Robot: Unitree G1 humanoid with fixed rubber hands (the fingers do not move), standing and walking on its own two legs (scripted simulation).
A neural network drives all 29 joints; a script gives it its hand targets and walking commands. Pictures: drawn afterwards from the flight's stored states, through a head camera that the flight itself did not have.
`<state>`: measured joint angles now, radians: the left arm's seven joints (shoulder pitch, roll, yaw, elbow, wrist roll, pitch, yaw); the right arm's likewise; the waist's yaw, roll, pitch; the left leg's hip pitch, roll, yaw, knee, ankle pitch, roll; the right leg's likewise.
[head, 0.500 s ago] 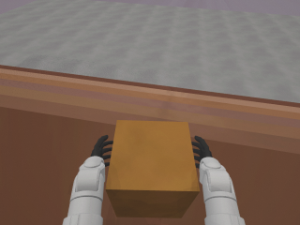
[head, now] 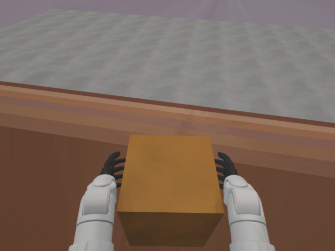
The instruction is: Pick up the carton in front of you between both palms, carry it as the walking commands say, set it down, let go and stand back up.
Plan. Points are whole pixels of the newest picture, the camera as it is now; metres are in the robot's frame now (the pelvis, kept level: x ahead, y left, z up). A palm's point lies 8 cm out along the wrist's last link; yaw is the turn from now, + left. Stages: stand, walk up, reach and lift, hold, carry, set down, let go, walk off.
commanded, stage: hold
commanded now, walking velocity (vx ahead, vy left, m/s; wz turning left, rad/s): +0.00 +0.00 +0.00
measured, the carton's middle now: (168, 192) +0.29 +0.00 -0.03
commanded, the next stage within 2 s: carry in 1.22 s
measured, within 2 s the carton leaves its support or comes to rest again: neither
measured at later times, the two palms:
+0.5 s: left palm (108, 179) +0.29 +0.15 +0.05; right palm (229, 179) +0.29 -0.15 +0.05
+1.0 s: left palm (108, 180) +0.28 +0.15 +0.05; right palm (229, 181) +0.29 -0.15 +0.05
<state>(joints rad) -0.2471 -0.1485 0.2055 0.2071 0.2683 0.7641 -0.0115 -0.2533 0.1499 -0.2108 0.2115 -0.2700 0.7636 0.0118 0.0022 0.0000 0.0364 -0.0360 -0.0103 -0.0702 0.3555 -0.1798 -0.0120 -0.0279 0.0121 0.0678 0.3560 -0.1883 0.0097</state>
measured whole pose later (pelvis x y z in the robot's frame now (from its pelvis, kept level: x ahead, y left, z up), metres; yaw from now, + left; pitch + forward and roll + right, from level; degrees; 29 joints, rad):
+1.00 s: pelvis +0.00 +0.00 +0.00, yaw +0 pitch -8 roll +0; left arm -0.24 -0.15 0.19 0.18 0.27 0.77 -0.01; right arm -0.24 0.15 -0.20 0.19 -0.27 0.77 0.01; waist 0.00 0.00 0.04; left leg -0.04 -0.01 -0.07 0.35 -0.18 -0.01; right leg -0.03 0.01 0.07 0.35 -0.19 0.01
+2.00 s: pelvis +0.30 -0.04 -0.02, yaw +0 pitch +4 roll -1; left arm -0.19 -0.14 0.13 -0.36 0.10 1.23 0.09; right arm -0.20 0.14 -0.12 -0.36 -0.10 1.24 -0.10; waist -0.03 0.04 -0.11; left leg -0.02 0.10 0.16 0.45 -0.48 -0.05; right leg -0.48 -0.05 -0.23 0.50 -0.11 -0.04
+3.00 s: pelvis +0.93 -0.04 -0.03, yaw +0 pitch +5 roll +0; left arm -0.67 -0.04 0.22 0.06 0.09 1.18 0.12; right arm -0.67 0.02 -0.24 0.05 -0.06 1.19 -0.12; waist 0.07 0.01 0.03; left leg -0.41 -0.04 0.03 1.22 -0.49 0.07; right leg -0.50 0.05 -0.12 0.67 -0.27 -0.11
